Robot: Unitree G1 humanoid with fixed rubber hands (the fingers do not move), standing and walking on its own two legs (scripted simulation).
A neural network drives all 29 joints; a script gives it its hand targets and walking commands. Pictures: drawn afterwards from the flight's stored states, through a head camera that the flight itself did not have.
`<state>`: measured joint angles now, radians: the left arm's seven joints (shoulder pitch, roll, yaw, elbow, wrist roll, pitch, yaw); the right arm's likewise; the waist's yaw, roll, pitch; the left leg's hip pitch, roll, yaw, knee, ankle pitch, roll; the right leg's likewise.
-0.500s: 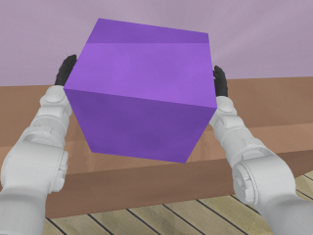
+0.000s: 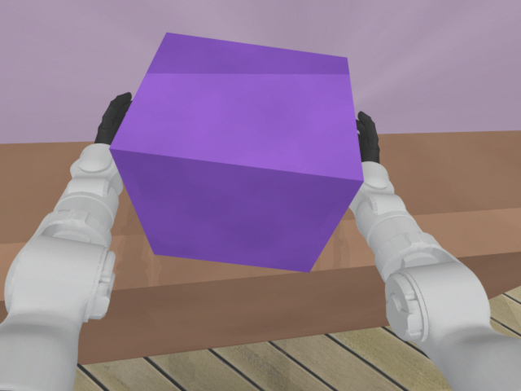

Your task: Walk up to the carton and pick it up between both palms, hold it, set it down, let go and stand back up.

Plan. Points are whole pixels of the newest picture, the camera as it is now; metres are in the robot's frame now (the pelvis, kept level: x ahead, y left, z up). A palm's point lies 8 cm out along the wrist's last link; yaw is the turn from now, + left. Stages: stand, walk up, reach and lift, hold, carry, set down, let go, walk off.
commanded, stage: reach and lift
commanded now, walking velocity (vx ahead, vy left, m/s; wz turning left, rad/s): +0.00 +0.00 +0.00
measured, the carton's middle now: (243, 162) +0.48 +0.00 +0.05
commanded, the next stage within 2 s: none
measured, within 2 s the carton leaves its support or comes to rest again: leaves its support in 1.40 s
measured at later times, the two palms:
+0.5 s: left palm (116, 143) +0.48 +0.19 +0.10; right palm (364, 167) +0.42 -0.19 +0.09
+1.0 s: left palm (118, 146) +0.47 +0.19 +0.10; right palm (366, 167) +0.42 -0.19 +0.09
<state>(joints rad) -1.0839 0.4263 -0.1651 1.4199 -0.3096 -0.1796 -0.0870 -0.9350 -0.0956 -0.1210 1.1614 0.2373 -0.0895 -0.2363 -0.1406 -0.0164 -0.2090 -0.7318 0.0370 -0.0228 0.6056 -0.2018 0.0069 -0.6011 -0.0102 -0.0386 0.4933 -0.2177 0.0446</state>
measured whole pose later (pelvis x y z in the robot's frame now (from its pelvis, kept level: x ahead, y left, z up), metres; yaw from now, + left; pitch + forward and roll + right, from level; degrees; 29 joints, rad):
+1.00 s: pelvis +0.03 -0.01 +0.02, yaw +1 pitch +7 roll -1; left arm -0.90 0.29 0.27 1.16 0.14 -0.17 -0.20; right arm -0.66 0.06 -0.46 0.88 -0.19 -0.24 -0.16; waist -0.05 -0.07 0.00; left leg -0.31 0.03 0.02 0.34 -0.15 -0.01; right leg -0.19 -0.03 -0.04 0.25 -0.18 0.03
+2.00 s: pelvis +0.00 -0.01 +0.03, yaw +0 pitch -2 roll +0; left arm -0.74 0.19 0.24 0.70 0.13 0.26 -0.12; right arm -0.66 -0.07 -0.28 0.74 -0.02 0.07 -0.11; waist -0.03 -0.07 0.00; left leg -0.15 0.02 0.04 0.28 -0.10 0.00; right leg -0.08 -0.04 -0.02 0.26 -0.15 0.04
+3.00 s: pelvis +0.00 -0.03 +0.03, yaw +1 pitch -4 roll +0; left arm -0.59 0.13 0.28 0.17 0.15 0.69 -0.07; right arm -0.76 -0.22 -0.05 0.62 0.26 0.35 -0.13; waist -0.06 -0.04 -0.06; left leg -0.11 0.04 0.01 0.28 -0.10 -0.02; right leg -0.03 -0.02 -0.04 0.27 -0.17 0.01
